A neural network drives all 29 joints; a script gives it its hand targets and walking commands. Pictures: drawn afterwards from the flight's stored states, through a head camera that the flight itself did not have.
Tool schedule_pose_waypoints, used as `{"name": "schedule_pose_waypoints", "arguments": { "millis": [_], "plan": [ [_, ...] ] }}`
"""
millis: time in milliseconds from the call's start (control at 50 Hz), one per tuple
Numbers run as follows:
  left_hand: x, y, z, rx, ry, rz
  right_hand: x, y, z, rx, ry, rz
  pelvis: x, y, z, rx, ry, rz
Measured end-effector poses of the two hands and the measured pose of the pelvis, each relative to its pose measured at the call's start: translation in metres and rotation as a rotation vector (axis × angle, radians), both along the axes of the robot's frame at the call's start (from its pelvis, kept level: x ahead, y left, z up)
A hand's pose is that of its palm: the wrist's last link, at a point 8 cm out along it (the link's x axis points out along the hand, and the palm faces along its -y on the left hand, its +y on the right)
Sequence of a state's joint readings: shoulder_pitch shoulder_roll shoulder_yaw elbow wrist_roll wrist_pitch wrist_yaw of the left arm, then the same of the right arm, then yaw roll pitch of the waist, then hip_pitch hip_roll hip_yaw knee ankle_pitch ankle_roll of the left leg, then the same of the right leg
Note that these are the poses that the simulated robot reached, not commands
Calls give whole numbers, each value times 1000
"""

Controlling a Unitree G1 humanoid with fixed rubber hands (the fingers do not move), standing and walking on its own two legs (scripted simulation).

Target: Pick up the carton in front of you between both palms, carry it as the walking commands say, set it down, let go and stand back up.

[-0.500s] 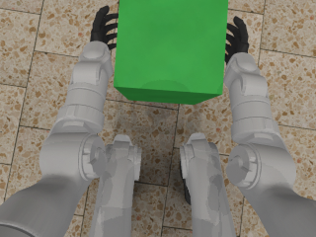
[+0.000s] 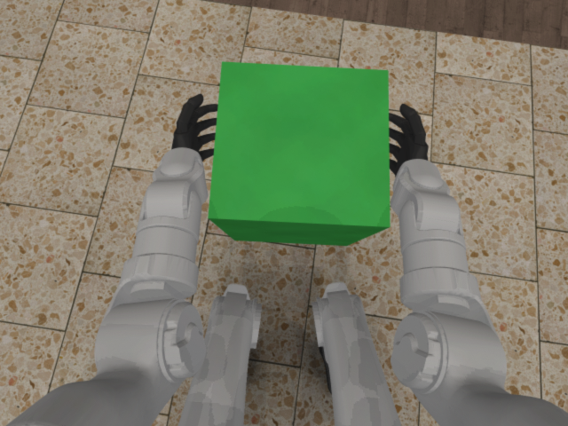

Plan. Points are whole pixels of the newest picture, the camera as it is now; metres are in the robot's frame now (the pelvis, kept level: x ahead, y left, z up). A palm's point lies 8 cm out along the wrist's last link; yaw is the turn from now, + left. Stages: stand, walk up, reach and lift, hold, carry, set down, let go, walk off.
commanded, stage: reach and lift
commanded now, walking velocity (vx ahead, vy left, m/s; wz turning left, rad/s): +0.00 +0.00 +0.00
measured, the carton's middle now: (296, 171) +0.47 -0.02 -0.12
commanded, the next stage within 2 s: hold in 2.00 s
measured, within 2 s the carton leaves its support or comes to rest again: neither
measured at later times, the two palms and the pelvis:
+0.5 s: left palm (132, 131) +0.42 +0.14 +0.11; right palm (476, 141) +0.41 -0.16 +0.11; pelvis +0.05 +0.00 +0.14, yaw +0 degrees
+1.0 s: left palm out of the picture +0.38 +0.15 +0.25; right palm out of the picture +0.38 -0.15 +0.25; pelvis +0.09 +0.00 +0.24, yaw +0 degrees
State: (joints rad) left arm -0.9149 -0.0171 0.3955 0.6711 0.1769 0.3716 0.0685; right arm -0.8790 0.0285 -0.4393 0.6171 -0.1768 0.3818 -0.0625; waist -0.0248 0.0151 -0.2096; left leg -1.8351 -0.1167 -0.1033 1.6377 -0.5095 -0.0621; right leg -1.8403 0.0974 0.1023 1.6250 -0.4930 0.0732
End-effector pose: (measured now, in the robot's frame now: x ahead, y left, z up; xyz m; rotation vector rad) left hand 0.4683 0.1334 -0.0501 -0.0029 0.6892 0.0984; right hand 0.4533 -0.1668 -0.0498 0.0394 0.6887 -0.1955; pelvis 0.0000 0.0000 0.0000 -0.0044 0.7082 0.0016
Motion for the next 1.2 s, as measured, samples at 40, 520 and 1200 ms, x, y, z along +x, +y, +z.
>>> {"name": "schedule_pose_waypoints", "arguments": {
  "millis": [40, 520, 1200],
  "plan": [
    [-4, 1, 13, -2, 2, 3, -4, 0, 13, 2, 2, 0, 5, 0, 11, 0, -16, 0],
    [-51, 6, 167, -7, 1, 30, -44, 6, 167, 10, 1, 16, 56, -1, 150, 2, -283, -3],
    [-101, 12, 309, 22, 8, 24, -87, 11, 309, -25, 9, 69, 74, -4, 237, 3, -756, -4]
  ]
}}
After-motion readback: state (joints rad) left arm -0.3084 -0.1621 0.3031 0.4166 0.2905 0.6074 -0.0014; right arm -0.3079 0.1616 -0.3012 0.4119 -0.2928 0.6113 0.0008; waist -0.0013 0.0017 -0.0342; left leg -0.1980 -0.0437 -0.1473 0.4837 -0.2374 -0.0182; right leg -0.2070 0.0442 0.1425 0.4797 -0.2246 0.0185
